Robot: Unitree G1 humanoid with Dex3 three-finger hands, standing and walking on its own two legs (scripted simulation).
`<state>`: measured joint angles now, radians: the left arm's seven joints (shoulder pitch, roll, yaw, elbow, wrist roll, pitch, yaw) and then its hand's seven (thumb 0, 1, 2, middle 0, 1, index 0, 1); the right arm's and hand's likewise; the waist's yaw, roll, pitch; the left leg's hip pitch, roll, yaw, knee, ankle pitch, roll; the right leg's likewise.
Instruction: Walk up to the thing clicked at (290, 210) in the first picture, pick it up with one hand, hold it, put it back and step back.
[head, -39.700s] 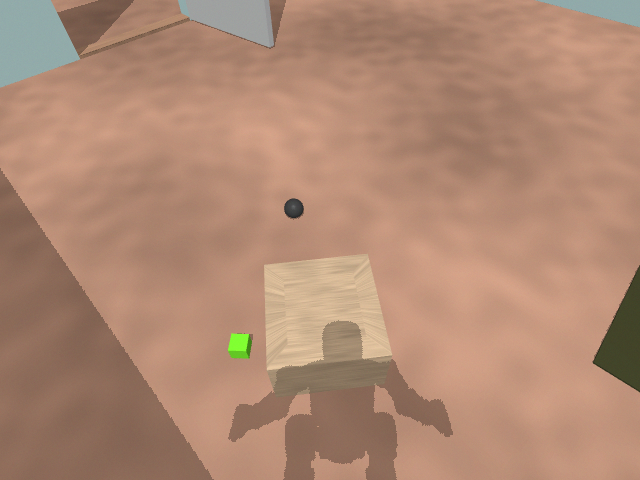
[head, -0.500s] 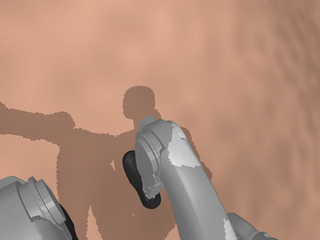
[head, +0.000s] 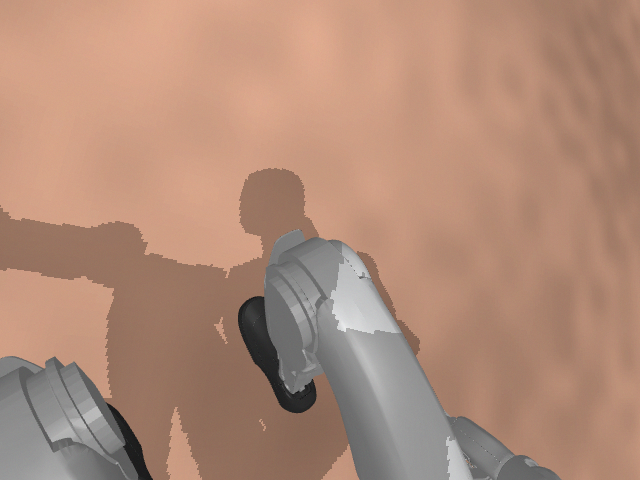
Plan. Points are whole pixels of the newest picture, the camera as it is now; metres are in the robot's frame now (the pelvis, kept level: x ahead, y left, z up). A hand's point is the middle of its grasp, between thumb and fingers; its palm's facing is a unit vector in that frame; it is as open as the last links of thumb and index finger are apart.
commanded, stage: close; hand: left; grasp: from above
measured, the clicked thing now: out of the picture +0.50 +0.30 -0.27
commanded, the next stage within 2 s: settle in 0.70 s
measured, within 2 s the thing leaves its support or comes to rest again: leaves its support in 1.16 s
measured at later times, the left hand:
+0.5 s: hand out of the picture +0.48 +0.29 -0.25, palm faces -0.43 -0.15 -0.89, open 10.9 cm
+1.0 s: hand out of the picture +0.49 +0.30 -0.25, palm faces -0.43 -0.15 -0.89, open 10.8 cm
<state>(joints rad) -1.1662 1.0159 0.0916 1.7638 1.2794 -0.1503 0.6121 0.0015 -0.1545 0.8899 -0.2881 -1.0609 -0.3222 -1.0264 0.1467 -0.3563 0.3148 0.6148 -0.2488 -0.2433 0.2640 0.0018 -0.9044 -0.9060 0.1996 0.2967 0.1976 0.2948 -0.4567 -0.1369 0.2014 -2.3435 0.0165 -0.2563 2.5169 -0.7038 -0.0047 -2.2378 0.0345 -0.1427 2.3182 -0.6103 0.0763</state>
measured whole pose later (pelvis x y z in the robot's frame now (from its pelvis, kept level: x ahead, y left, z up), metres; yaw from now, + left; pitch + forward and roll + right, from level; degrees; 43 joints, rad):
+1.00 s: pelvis +0.00 +0.00 +0.00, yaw -1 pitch +29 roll -15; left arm -1.16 1.03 0.08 1.72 1.25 -0.15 0.57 0.02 -0.12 0.68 -0.54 -0.90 -0.52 -0.84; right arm 0.16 -0.35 0.34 0.61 -0.24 -0.22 0.25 0.00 -0.92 -0.91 0.20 0.30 0.20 0.29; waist -0.46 -0.13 0.20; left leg -2.34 0.02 -0.27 2.51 -0.71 -0.01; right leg -2.23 0.03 -0.15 2.30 -0.61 0.07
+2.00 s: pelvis +0.00 -0.01 +0.04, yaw +7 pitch +35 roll -8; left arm -1.01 0.71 0.02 1.31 1.16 -0.06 0.21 0.00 -0.11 0.59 -0.62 -0.80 -0.60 -0.76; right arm 0.22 -0.29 0.10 0.67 -0.10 -0.01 0.15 0.00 -0.92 -0.91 0.20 0.30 0.20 0.29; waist -0.28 0.03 -0.07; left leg -2.28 0.00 -0.14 2.33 -0.67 -0.01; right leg -2.22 -0.01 -0.05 2.23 -0.63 0.05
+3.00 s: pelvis +0.03 +0.00 +0.33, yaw +12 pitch +19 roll -2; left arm -0.38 0.44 -0.15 0.78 0.98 0.03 0.08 -0.01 -0.12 0.63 -0.59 -0.82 -0.58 -0.79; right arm 0.23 -0.24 -0.01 0.70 0.04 0.01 -0.05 0.01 -0.90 -0.90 0.20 0.30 0.20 0.30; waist -0.09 0.04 -0.16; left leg -1.15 0.04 -0.03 1.33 -0.53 -0.01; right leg -1.13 -0.02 -0.01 1.29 -0.49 0.03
